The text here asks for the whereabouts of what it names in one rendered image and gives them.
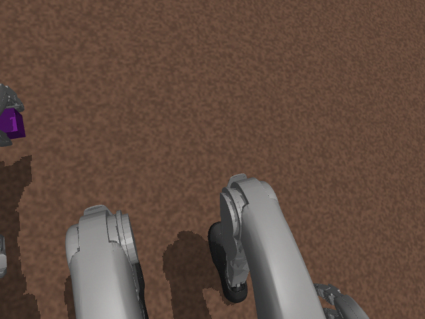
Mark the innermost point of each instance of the small box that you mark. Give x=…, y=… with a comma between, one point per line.
x=11, y=122

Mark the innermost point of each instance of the left robot hand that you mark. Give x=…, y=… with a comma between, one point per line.
x=8, y=99

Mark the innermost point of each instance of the right robot hand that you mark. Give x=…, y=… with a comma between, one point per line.
x=346, y=307

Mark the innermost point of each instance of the left robot foot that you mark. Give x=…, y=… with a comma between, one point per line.
x=141, y=291

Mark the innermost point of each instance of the right robot foot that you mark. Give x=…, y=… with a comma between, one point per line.
x=233, y=294

